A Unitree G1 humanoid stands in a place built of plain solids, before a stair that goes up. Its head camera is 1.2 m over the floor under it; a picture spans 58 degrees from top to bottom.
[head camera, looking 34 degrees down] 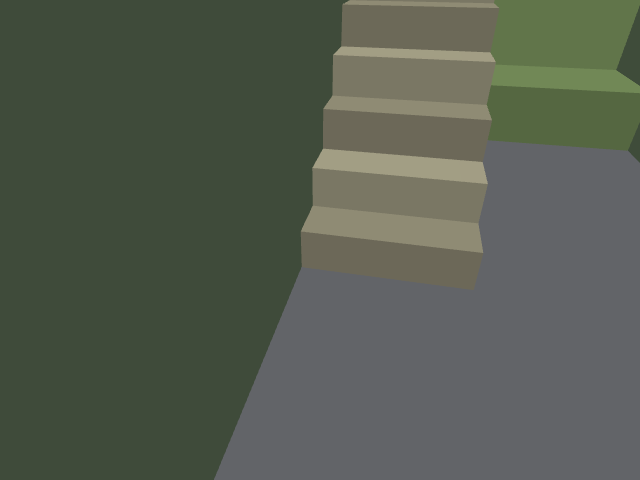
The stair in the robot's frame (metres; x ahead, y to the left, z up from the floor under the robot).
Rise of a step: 0.19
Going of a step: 0.23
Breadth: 0.75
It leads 12 degrees to the right of straight ahead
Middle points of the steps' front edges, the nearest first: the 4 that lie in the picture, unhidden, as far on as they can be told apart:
1.48 -0.28 0.19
1.70 -0.33 0.39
1.93 -0.38 0.58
2.15 -0.43 0.77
